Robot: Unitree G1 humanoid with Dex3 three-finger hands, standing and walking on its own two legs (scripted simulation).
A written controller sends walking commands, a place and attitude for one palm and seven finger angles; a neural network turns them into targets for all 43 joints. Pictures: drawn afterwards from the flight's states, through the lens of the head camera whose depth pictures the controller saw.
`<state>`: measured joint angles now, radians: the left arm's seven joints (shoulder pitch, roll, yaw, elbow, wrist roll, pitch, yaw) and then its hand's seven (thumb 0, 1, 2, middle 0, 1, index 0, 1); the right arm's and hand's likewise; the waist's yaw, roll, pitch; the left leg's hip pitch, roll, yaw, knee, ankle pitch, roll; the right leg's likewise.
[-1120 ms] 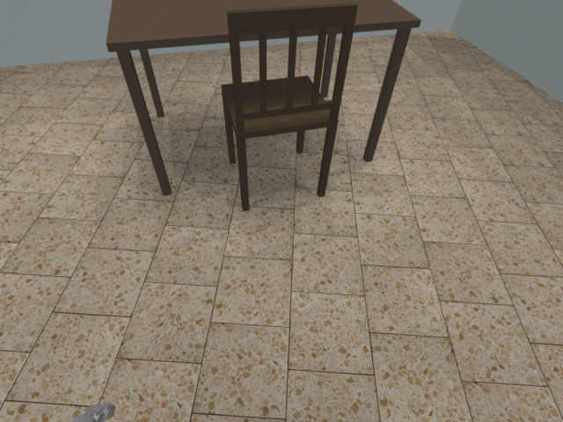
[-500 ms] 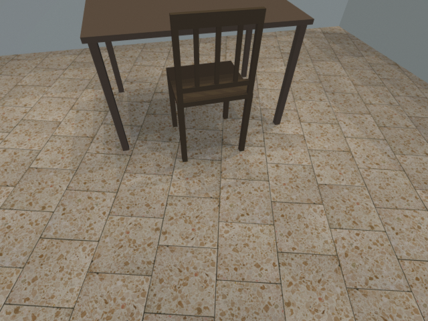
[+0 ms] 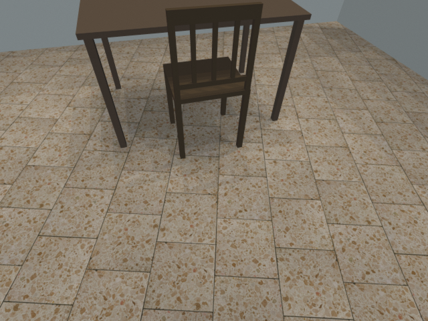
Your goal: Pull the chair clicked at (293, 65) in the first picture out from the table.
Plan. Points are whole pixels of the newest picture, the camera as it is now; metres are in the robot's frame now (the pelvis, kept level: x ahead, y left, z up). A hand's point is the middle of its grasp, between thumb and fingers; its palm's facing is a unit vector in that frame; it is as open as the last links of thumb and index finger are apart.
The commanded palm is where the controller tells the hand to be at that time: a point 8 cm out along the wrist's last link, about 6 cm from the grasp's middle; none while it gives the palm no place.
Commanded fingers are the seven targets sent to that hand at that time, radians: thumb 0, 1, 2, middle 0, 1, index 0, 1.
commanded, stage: look at it before walking up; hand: left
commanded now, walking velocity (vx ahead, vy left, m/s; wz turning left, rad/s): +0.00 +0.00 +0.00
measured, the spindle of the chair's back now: (214, 53) +1.25 +0.06 -0.10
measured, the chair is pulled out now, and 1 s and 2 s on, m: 0.00 0.00 0.00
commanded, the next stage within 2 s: walk to a spot facing it in 0.52 s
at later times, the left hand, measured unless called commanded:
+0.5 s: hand out of the picture +0.09 +0.25 -0.16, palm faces -0.03 -0.94 -0.33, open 7.4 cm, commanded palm none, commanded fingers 0.00 0.90 0.90 -0.20 -0.30 -0.20 -0.30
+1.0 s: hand out of the picture +0.08 +0.18 -0.17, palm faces -0.14 -0.96 -0.25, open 7.4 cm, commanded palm none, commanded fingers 0.00 0.90 0.90 -0.20 -0.30 -0.20 -0.30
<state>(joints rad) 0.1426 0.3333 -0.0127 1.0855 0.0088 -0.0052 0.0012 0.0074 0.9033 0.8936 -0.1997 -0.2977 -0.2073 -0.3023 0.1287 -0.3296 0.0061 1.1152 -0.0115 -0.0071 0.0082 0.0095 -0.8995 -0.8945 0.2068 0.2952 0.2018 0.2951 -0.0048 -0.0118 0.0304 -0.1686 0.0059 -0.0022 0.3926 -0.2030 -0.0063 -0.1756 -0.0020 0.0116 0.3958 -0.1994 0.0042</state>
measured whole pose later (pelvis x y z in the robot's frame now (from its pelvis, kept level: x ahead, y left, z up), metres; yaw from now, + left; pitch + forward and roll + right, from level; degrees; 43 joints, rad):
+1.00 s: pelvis +0.03 -0.03 -0.02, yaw -11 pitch -1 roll +1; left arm 0.31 0.23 0.03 0.99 0.02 0.03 -0.04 0.01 0.91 0.89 -0.20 -0.30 -0.20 -0.30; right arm 0.23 -0.26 -0.03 1.03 -0.02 0.01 0.01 0.01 -0.90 -0.89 0.21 0.30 0.20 0.30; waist 0.03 0.03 0.03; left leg -0.16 0.11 0.16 0.57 -0.38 -0.04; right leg -0.29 -0.01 -0.06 0.65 -0.40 0.00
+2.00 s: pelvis +0.41 -0.07 -0.01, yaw -41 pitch +0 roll -2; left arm 0.15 0.20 0.08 0.96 0.03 0.05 -0.03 0.01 0.91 0.89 -0.19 -0.30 -0.20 -0.30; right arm 0.50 -0.13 -0.02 1.09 -0.02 -0.08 -0.03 0.01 -0.91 -0.90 0.20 0.29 0.20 0.29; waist -0.04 -0.04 0.04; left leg 0.04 0.03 0.38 0.33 -0.37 0.05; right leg -0.66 -0.07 -0.08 1.02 -0.09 0.01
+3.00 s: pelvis +0.67 -0.32 -0.01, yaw -76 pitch +0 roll +0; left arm 0.18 0.24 0.11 0.90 0.02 0.06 -0.03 0.01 0.91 0.89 -0.19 -0.30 -0.20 -0.30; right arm 0.21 -0.21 -0.05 0.93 -0.03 0.00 -0.01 0.00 -0.92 -0.89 0.21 0.30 0.20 0.30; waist 0.00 -0.02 0.08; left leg -0.20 0.16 0.30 0.52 -0.29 -0.02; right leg -0.52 -0.09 -0.08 0.95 -0.34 0.08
